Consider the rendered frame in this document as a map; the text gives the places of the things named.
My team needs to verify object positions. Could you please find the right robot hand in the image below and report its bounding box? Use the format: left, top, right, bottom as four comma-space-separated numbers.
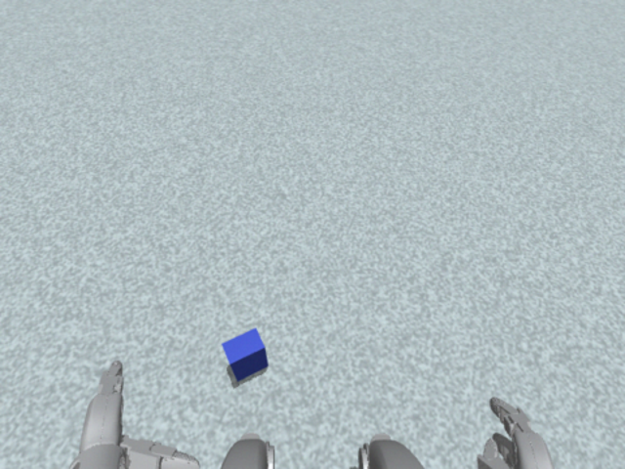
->
478, 398, 555, 469

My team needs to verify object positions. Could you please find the left robot arm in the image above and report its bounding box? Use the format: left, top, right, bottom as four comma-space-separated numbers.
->
69, 444, 128, 469

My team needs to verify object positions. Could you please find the carton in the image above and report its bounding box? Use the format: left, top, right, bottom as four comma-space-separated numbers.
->
222, 328, 269, 382

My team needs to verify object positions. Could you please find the left robot hand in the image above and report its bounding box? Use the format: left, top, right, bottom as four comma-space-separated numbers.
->
79, 361, 200, 469

